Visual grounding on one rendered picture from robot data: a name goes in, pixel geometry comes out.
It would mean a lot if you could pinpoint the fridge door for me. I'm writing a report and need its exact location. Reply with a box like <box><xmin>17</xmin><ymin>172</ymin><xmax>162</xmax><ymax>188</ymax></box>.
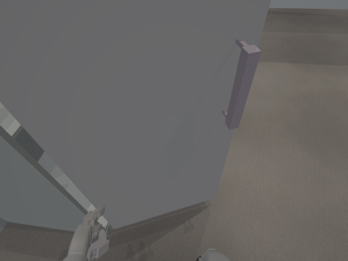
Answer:
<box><xmin>0</xmin><ymin>0</ymin><xmax>271</xmax><ymax>229</ymax></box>

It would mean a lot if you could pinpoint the right robot shin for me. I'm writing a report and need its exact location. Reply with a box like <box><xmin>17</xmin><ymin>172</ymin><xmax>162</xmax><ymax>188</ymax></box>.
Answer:
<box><xmin>203</xmin><ymin>249</ymin><xmax>217</xmax><ymax>255</ymax></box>

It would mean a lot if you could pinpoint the left robot hand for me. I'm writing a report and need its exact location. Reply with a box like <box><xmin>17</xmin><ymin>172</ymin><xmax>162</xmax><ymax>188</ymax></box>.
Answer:
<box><xmin>67</xmin><ymin>206</ymin><xmax>109</xmax><ymax>261</ymax></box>

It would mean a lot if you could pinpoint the handle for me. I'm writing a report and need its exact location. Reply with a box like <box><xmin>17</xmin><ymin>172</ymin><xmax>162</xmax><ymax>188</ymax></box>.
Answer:
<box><xmin>222</xmin><ymin>38</ymin><xmax>261</xmax><ymax>130</ymax></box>

